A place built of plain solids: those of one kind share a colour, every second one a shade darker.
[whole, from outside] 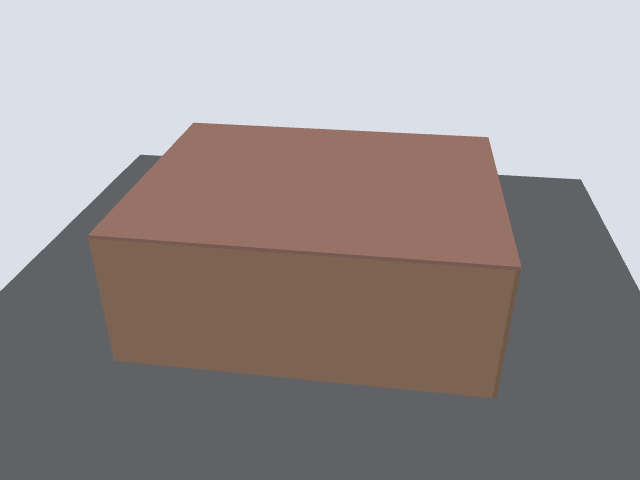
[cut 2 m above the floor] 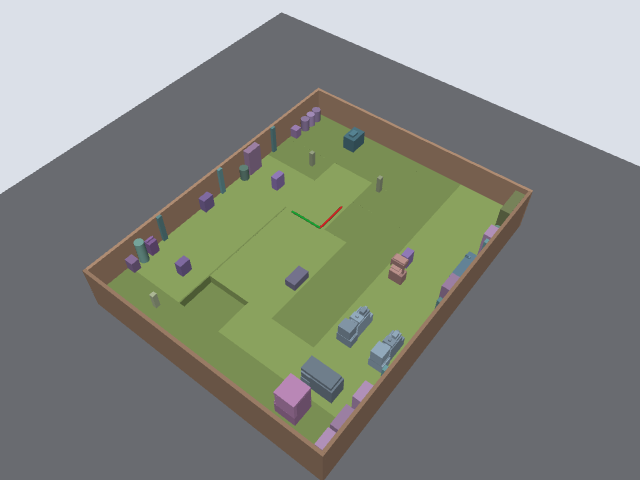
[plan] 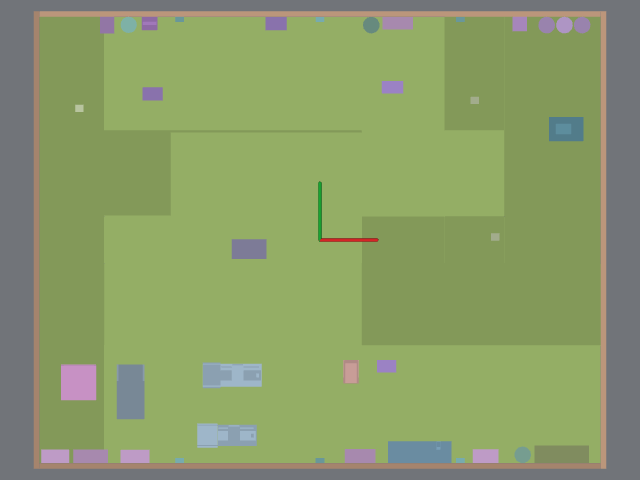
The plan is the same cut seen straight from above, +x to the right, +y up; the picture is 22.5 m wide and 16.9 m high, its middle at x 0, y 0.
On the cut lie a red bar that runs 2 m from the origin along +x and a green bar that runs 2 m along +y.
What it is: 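A machine and fitters' shop under lamps; one hall, a truck gangway, bays of machines, benches and stores, erecting floors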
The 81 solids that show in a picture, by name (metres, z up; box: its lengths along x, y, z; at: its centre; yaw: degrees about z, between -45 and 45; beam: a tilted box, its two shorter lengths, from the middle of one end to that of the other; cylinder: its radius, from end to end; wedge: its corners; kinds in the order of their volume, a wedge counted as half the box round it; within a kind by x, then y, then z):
{
 "floor_1": {"box": [2.28, 15.71, 1.15], "at": [-8.74, 0.0, 0.53]},
 "floor_2": {"box": [2.34, 8.72, 1.15], "at": [-6.43, -3.5, 0.53]},
 "floor_3": {"box": [2.36, 2.94, 0.55], "at": [-6.43, 2.32, 0.22]},
 "floor_4": {"box": [11.35, 0.08, 1.15], "at": [-4.2, 3.82, 0.53]},
 "floor_5": {"box": [6.73, 15.71, 1.15], "at": [-1.89, 0.0, 0.53]},
 "floor_6": {"box": [16.36, 2.88, 1.15], "at": [-1.7, -2.27, 0.53]},
 "floor_7": {"box": [19.76, 4.15, 1.15], "at": [0.0, -5.78, 0.53]},
 "floor_8": {"box": [19.76, 3.99, 1.15], "at": [0.0, 5.86, 0.53]},
 "floor_9": {"box": [2.91, 8.69, 1.15], "at": [2.93, -3.51, 0.53]},
 "floor_10": {"box": [2.93, 3.05, 1.15], "at": [2.93, 2.35, 0.53]},
 "floor_11": {"box": [2.1, 15.71, 1.15], "at": [5.43, 0.0, 0.53]},
 "floor_12": {"box": [5.5, 3.03, 1.15], "at": [7.13, 2.35, 0.53]},
 "floor_13": {"box": [3.42, 2.9, 1.15], "at": [8.18, -2.27, 0.53]},
 "floor_14": {"box": [3.4, 8.68, 1.15], "at": [8.18, 3.52, 0.53]},
 "wall_1": {"box": [0.2, 16.11, 7.65], "at": [-9.98, 0.0, 3.77]},
 "wall_2": {"box": [19.76, 0.2, 7.65], "at": [0.0, -7.96, 3.77]},
 "wall_3": {"box": [19.76, 0.2, 7.65], "at": [0.0, 7.96, 3.77]},
 "wall_4": {"box": [0.2, 16.11, 7.65], "at": [9.98, 0.0, 3.77]},
 "roof_1": {"box": [20.16, 16.11, 0.2], "at": [0.0, 0.0, 7.7]},
 "cabinet_1": {"box": [1.0, 0.48, 1.84], "at": [-9.32, -7.62, 2.02]},
 "cabinet_2": {"box": [1.22, 0.48, 1.88], "at": [-8.08, -7.62, 2.04]},
 "cabinet_3": {"box": [1.03, 0.47, 1.96], "at": [-6.52, -7.62, 2.08]},
 "cabinet_4": {"box": [1.08, 0.5, 1.89], "at": [1.41, -7.61, 2.05]},
 "cabinet_5": {"box": [1.08, 0.45, 1.87], "at": [2.74, 7.63, 2.04]},
 "cabinet_6": {"box": [0.9, 0.49, 1.9], "at": [5.83, -7.61, 2.05]},
 "lathe_1": {"box": [0.73, 0.85, 0.62], "at": [-3.96, -6.89, 1.41]},
 "lathe_2": {"box": [0.73, 0.75, 0.05], "at": [-3.96, -6.88, 1.75]},
 "lathe_3": {"box": [0.73, 0.68, 0.75], "at": [-3.96, -6.88, 2.15]},
 "lathe_4": {"box": [0.62, 0.91, 0.62], "at": [-3.81, -4.77, 1.41]},
 "lathe_5": {"box": [0.62, 0.74, 0.69], "at": [-3.81, -4.75, 2.12]},
 "lathe_6": {"box": [1.02, 0.03, 0.53], "at": [-3.04, -7.24, 2.04]},
 "lathe_7": {"box": [0.42, 0.56, 0.14], "at": [-3.03, -6.85, 2.03]},
 "lathe_8": {"box": [1.34, 0.34, 0.23], "at": [-2.93, -6.89, 1.89]},
 "lathe_9": {"box": [1.37, 0.75, 0.67], "at": [-2.91, -6.88, 1.44]},
 "lathe_10": {"box": [1.11, 0.03, 0.53], "at": [-2.9, -5.15, 2.04]},
 "lathe_11": {"box": [0.42, 0.61, 0.14], "at": [-2.9, -4.72, 2.03]},
 "lathe_12": {"box": [1.34, 0.04, 0.04], "at": [-2.81, -4.47, 1.9]},
 "lathe_13": {"box": [1.43, 0.37, 0.23], "at": [-2.79, -4.77, 1.89]},
 "lathe_14": {"box": [1.46, 0.81, 0.67], "at": [-2.77, -4.76, 1.44]},
 "lathe_15": {"box": [0.36, 0.24, 0.27], "at": [-2.61, -6.89, 2.13]},
 "lathe_16": {"box": [0.36, 0.25, 0.27], "at": [-2.42, -4.77, 2.13]},
 "press_1": {"box": [0.2, 1.16, 1.03], "at": [-9.02, -5.07, 2.4]},
 "press_2": {"box": [0.85, 0.5, 1.03], "at": [-8.5, -5.39, 2.4]},
 "press_3": {"box": [1.25, 1.21, 0.6], "at": [-8.5, -5.04, 3.21]},
 "press_4": {"box": [1.25, 1.26, 0.78], "at": [-8.5, -5.01, 1.49]},
 "shelving_1": {"box": [1.92, 0.62, 2.06], "at": [8.51, -7.55, 2.13]},
 "pier_1": {"box": [0.31, 0.18, 6.5], "at": [-4.94, -7.76, 4.35]},
 "pier_2": {"box": [0.31, 0.18, 6.5], "at": [-4.94, 7.77, 4.35]},
 "pier_3": {"box": [0.31, 0.18, 6.5], "at": [0.0, -7.76, 4.35]},
 "pier_4": {"box": [0.31, 0.18, 6.5], "at": [0.0, 7.77, 4.35]},
 "pier_5": {"box": [0.31, 0.18, 6.5], "at": [4.94, -7.76, 4.35]},
 "pier_6": {"box": [0.31, 0.18, 6.5], "at": [4.94, 7.77, 4.35]},
 "shaper_1": {"box": [0.98, 1.35, 1.09], "at": [-6.67, -5.64, 1.65]},
 "shaper_2": {"box": [0.86, 1.83, 0.22], "at": [-6.67, -5.3, 2.3]},
 "shaper_3": {"box": [0.98, 0.58, 0.5], "at": [-6.67, -4.67, 1.35]},
 "shaper_4": {"box": [0.94, 0.58, 0.05], "at": [-6.67, -4.67, 2.08]},
 "bench_1": {"box": [2.24, 0.77, 0.89], "at": [3.51, -7.47, 1.55]},
 "trolley_1": {"box": [0.71, 0.47, 0.92], "at": [-5.89, 5.14, 1.56]},
 "trolley_2": {"box": [0.76, 0.48, 0.95], "at": [-1.54, 7.62, 1.58]},
 "trolley_3": {"box": [0.68, 0.44, 0.96], "at": [2.34, -4.44, 1.58]},
 "trolley_4": {"box": [0.75, 0.44, 1.0], "at": [2.55, 5.38, 1.6]},
 "enginestand_1": {"box": [0.55, 0.38, 0.17], "at": [8.58, 3.91, 2.16]},
 "enginestand_2": {"box": [1.22, 0.86, 0.98], "at": [8.67, 3.91, 1.59]},
 "drums_1": {"cylinder": 0.29, "from": [7.98, 7.57, 1.1], "to": [7.98, 7.57, 1.98]},
 "drums_2": {"cylinder": 0.29, "from": [8.61, 7.57, 1.1], "to": [8.61, 7.57, 1.98]},
 "drums_3": {"cylinder": 0.29, "from": [9.23, 7.57, 1.1], "to": [9.23, 7.57, 1.98]},
 "drill_1": {"box": [0.41, 0.69, 0.1], "at": [1.09, -4.69, 2.9]},
 "drill_2": {"box": [0.51, 0.81, 0.34], "at": [1.09, -4.65, 2.68]},
 "drill_3": {"box": [0.55, 0.83, 0.74], "at": [1.09, -4.64, 1.47]},
 "drill_4": {"box": [0.55, 0.63, 0.06], "at": [1.09, -4.54, 1.87]},
 "drum_1": {"cylinder": 0.29, "from": [1.81, 7.57, 1.1], "to": [1.81, 7.57, 1.98]},
 "drum_2": {"cylinder": 0.29, "from": [7.14, -7.56, 1.1], "to": [7.14, -7.56, 1.98]},
 "platestack_1": {"box": [1.22, 0.7, 0.52], "at": [-2.49, -0.32, 1.36]},
 "binsmall_1": {"box": [0.5, 0.59, 0.78], "at": [-7.5, 7.56, 1.49]},
 "binsmall_2": {"box": [0.51, 0.51, 0.69], "at": [7.03, 7.6, 1.44]},
 "receiver_1": {"cylinder": 0.28, "from": [-6.74, 7.57, 1.1], "to": [-6.74, 7.57, 2.66]},
 "pedgrinder_1": {"box": [0.56, 0.47, 0.97], "at": [-6.0, 7.62, 1.58]},
 "pedgrinder_2": {"box": [0.5, 0.12, 0.12], "at": [-6.0, 7.62, 2.17]},
 "pendant_1": {"box": [0.3, 0.26, 1.06], "at": [-8.47, 4.63, 1.63]},
 "pendant_2": {"box": [0.3, 0.26, 1.07], "at": [5.45, 4.91, 1.64]},
 "pendant_3": {"box": [0.3, 0.26, 1.17], "at": [6.17, 0.1, 1.69]}
}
